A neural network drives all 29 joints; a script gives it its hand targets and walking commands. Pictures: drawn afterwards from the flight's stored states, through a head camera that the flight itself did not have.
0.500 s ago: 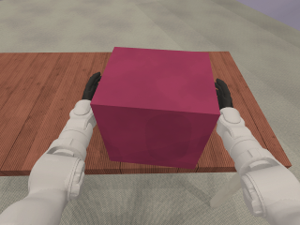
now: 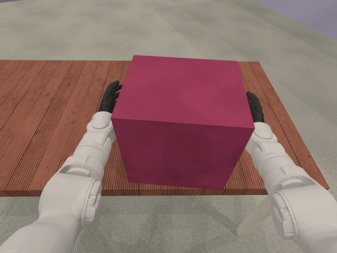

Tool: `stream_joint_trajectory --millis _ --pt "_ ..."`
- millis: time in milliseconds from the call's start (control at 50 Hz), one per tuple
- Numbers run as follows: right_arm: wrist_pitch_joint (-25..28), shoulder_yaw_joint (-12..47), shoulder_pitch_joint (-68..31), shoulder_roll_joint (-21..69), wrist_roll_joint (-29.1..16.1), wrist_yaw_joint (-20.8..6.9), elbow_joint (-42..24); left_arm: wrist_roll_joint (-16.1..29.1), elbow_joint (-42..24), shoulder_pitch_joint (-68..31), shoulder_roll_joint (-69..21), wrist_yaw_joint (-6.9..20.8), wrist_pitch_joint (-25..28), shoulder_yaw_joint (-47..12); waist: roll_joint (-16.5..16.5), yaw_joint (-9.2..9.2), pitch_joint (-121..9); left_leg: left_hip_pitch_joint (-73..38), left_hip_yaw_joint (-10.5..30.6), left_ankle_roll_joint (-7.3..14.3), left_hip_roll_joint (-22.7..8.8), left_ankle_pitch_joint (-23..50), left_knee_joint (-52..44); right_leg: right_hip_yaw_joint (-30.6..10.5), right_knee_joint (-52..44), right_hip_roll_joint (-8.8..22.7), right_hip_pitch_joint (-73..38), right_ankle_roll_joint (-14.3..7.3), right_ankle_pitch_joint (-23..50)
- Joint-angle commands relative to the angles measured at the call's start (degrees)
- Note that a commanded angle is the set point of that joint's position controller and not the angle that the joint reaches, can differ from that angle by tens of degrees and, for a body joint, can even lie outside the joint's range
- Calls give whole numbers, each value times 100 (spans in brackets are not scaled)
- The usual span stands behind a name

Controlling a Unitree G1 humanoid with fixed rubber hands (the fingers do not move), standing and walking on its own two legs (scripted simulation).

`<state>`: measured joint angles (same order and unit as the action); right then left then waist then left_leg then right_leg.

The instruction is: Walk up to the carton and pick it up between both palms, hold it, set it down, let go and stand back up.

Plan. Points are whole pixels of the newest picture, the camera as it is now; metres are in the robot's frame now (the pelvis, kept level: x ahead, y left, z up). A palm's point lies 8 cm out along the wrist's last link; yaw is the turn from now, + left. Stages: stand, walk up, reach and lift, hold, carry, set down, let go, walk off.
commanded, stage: reach and lift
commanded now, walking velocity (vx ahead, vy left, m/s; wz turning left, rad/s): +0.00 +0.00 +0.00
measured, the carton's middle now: (179, 125) +0.44 +0.01 +0.05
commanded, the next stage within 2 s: none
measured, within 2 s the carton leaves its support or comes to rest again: leaves its support in 1.02 s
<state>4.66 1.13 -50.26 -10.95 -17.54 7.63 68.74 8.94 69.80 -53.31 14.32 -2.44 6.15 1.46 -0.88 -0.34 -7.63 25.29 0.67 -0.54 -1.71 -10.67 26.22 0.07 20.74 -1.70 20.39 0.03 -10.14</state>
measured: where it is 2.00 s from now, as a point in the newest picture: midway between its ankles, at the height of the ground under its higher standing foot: outside the picture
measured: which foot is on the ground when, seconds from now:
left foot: down 0.00-1.00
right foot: down 0.00-1.00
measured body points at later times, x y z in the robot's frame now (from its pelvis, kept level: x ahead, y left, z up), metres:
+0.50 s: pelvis +0.00 -0.01 +0.00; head +0.03 +0.02 +0.45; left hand +0.45 +0.19 +0.11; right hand +0.44 -0.17 +0.10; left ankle +0.02 +0.12 -0.74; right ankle -0.01 -0.12 -0.74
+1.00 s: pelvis +0.01 +0.00 +0.00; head +0.02 +0.02 +0.45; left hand +0.44 +0.19 +0.11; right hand +0.43 -0.17 +0.10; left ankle +0.02 +0.12 -0.74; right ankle -0.01 -0.12 -0.74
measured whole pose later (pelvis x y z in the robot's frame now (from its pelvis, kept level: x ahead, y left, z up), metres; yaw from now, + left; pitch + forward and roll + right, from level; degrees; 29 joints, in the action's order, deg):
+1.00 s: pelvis +0.01 +0.00 +0.00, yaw +1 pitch +8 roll -2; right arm 4.7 -3.2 -46.2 -9.2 -11.1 8.2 64.6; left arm 4.4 66.9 -50.3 12.3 -2.6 7.4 5.7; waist -1.8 -0.6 -7.1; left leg 21.7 1.3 -0.8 -1.7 -10.7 24.7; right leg 0.7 19.1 -1.7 16.5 -0.2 -10.2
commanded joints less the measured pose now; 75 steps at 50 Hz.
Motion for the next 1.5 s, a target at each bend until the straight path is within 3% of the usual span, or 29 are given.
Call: stream_joint_trajectory --millis 0,40,80,120,140,200,220,260,340,420,440,540,560,600,760,860,900,920,980,1020,1040,1080,1120,1160,1220,1340,1420,1440,1480 --pt "126 -155 -2247 -525 81 -55 -636 220 -67 -2135 249 -19 231 -91 164 -71 -2355 -1697 -207 -277 82 1701 142 287 -171 -30 101 -12 717" --pt "115 -193 -2161 -447 239 -19 -519 190 -256 -2327 321 5 355 -138 361 -170 -2554 -1643 -155 -278 57 1616 107 215 -94 24 121 -25 709" --pt "265 -1 -2409 -335 84 -46 -1070 276 -781 -2479 216 -88 529 -201 274 5 -3102 -1692 -192 -299 44 1954 221 233 39 -27 -44 -47 1086" --pt "151 -36 -2475 -170 187 -33 -895 269 26 -2402 321 52 449 0 132 -2 -2845 -1352 -279 -198 105 1685 218 169 -34 108 -99 51 993" --pt "225 -61 -2263 -199 255 17 -997 203 -411 -2303 190 38 531 -133 280 -93 -3110 -1630 -265 -278 116 2159 248 163 71 80 -320 66 1582" --pt "153 -68 -2219 -372 195 -27 -629 -10 -44 -2239 224 64 456 40 224 -2 -2533 -1628 -192 -277 48 1909 103 251 -47 22 -88 21 1040" --pt "209 -232 -2357 -320 191 -15 -655 89 -439 -2473 123 19 475 -168 555 -142 -2696 -1784 -185 -340 39 1854 146 269 -37 15 -27 6 909" --pt "198 -31 -2344 -317 130 -3 -683 188 70 -2224 208 52 428 -6 114 32 -2450 -1531 -241 -269 44 1794 148 250 -42 17 -77 37 873" --pt "224 -190 -2508 -203 302 -96 -794 132 -202 -2401 -9 51 614 -5 40 -5 -2720 -1556 -202 -249 41 1886 195 286 -38 -39 -35 -19 918" --pt "261 -236 -2120 43 331 -50 -348 22 -48 -2169 -155 91 602 6 288 -157 -2655 -1700 -186 -270 100 2005 238 210 -131 19 -13 -32 1105" --pt "185 -72 -2389 45 310 -101 -643 -40 163 -2236 -37 135 603 141 169 80 -2364 -1454 -204 -193 69 1631 110 168 -124 71 -74 -18 767" --pt "215 -291 -2383 -5 454 -51 -584 -159 -122 -2406 -59 85 628 124 344 -85 -2587 -1531 -227 -211 94 1743 68 210 -66 65 -273 -15 942" --pt "225 -263 -2450 123 408 -80 -791 -158 -227 -2372 -149 69 642 119 352 79 -2544 -1526 -260 -229 87 1976 97 218 -86 33 -286 -39 994" --pt "295 -529 -2274 58 471 -103 -558 -164 -609 -2491 -381 12 704 -6 512 -210 -2969 -1991 -138 -327 73 2215 137 353 -81 -40 -10 -44 1238" --pt "273 -161 -2152 360 587 -113 -912 -372 -508 -2222 -414 120 642 302 137 8 -2797 -1968 -208 -224 77 2398 90 206 -108 -25 -698 63 1572" --pt "268 -219 -2354 596 660 -106 -1001 -404 -668 -2342 -790 208 416 167 269 -127 -2742 -2102 -128 -263 126 2470 116 294 -188 -6 -673 30 1732" --pt "303 -290 -2210 572 637 -100 -1433 -509 -1485 -2473 -789 92 333 192 555 -27 -2979 -2347 -220 -348 154 2509 50 243 -217 -34 -790 -29 1665" --pt "142 -75 -2063 717 642 -115 -1446 -517 -1173 -2242 -776 133 216 251 370 41 -2625 -2106 -163 -285 175 2529 21 242 -215 -18 -931 -10 1741" --pt "220 -101 -2575 1069 799 -186 -1835 -592 -1732 -2602 -1414 210 120 30 592 -200 -2999 -2415 -30 -342 158 2714 72 281 -292 -9 -808 -37 1853" --pt "51 -227 -2191 1026 983 -200 -1963 -814 -1731 -2127 -1593 244 -190 203 494 -189 -2438 -2796 -26 -316 130 2556 -111 334 -449 -40 -832 26 1458" --pt "38 10 -2410 1206 923 -255 -2316 -887 -1827 -2163 -1552 311 -267 308 237 41 -2476 -2760 -148 -225 171 2369 -152 293 -493 -26 -1018 24 1425" --pt "-58 -138 -2541 1431 1109 -298 -2427 -912 -1848 -2196 -1962 439 -494 82 178 -217 -2201 -2635 -84 -231 231 2027 -297 282 -432 42 -1237 68 1519" --pt "-68 156 -2703 2771 1484 -623 -2736 -1104 -2243 -2405 -3530 743 -602 -331 245 -272 -2191 -2931 -84 -303 234 2186 -425 417 -510 8 -1289 35 1206" --pt "-150 841 -2749 3823 1463 -812 -3164 -1203 -2424 -2216 -4169 1003 -789 -290 -6 34 -2555 -2963 -261 -183 366 2415 -457 269 -534 85 -1930 66 1830" --pt "-365 973 -2768 3551 1282 -851 -3672 -1558 -2407 -1621 -4003 1170 -1328 -142 34 -48 -1928 -2800 -224 -201 383 2441 -555 162 -576 31 -2208 186 2303" --pt "-603 648 -3110 3551 1463 -828 -4187 -1642 -2901 -1523 -3964 1433 -1875 101 -319 -115 -1133 -2488 -293 -65 396 1587 -876 223 -684 66 -2314 254 1645" --pt "-705 665 -2802 3485 1454 -939 -4182 -1852 -3559 -1532 -4013 1417 -2088 -45 41 -100 -1371 -2950 -285 -138 335 1669 -893 286 -713 -36 -2062 147 1142" --pt "-837 332 -2523 3287 1645 -960 -3752 -2056 -3040 -1138 -3879 1473 -2239 308 -70 -85 -726 -2747 -288 -109 337 1376 -1011 372 -813 -11 -1846 153 777" --pt "-746 619 -2645 3371 1475 -930 -4270 -1848 -3692 -1299 -4042 1412 -2345 -123 42 -203 -1531 -3109 -288 -142 348 1974 -772 374 -722 -77 -2057 154 1231"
